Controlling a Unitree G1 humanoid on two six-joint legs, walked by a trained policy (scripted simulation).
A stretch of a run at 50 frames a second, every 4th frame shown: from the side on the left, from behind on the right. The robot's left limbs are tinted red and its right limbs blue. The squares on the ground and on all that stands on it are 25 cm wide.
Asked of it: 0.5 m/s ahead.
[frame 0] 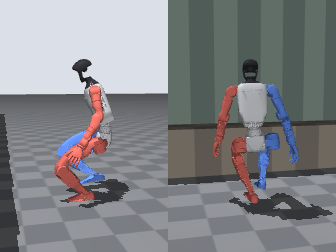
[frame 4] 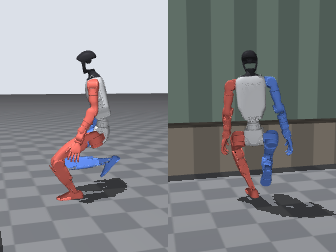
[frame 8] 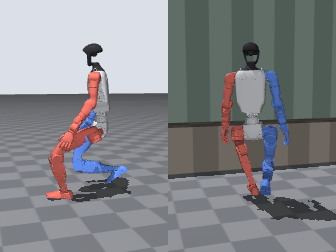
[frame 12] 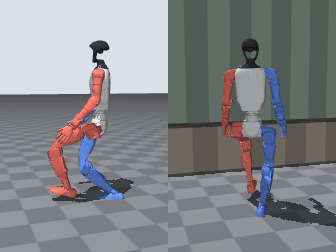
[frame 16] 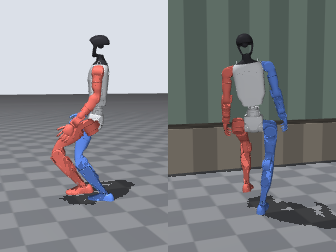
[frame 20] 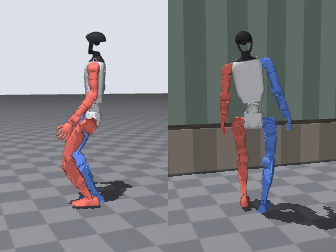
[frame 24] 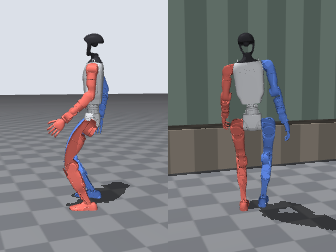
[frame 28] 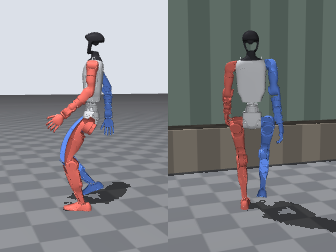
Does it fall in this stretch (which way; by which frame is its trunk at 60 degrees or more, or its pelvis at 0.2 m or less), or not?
no
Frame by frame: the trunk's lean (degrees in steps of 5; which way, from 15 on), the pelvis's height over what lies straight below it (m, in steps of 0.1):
0: 25 forward, 0.5
4: 15 forward, 0.6
8: 10, 0.6
12: 0, 0.6
16: 10, 0.7
20: 10, 0.7
24: 5, 0.7
28: 5, 0.8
